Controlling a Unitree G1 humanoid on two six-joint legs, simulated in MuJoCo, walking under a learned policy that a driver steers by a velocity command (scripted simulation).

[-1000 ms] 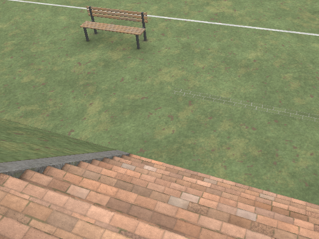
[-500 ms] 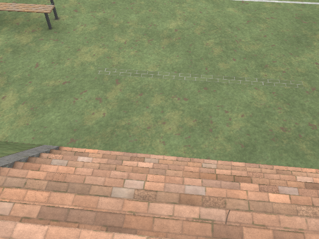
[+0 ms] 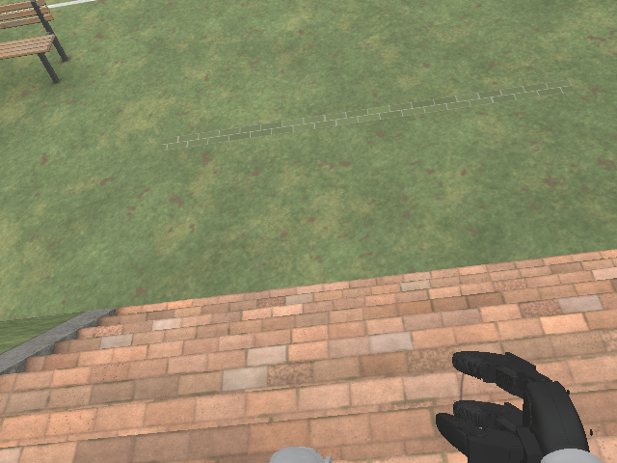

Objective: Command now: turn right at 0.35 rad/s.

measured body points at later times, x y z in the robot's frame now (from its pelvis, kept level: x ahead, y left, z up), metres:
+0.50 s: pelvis +0.07 +0.07 +0.02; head +0.08 +0.08 +0.47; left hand +0.20 +0.28 -0.11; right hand +0.08 -0.15 -0.12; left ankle +0.03 +0.18 -0.72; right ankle +0.04 -0.09 -0.72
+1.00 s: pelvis +0.07 +0.08 +0.02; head +0.07 +0.08 +0.47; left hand +0.14 +0.30 -0.12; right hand +0.11 -0.16 -0.11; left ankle +0.03 +0.18 -0.72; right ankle +0.04 -0.08 -0.72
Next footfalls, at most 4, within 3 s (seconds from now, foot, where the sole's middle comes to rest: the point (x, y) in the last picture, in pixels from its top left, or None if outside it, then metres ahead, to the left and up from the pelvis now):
0.18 left None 0.07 0.18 -0.76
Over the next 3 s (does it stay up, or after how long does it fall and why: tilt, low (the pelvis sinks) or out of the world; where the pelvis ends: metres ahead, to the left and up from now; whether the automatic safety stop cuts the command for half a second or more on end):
stays up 0.08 0.04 0.02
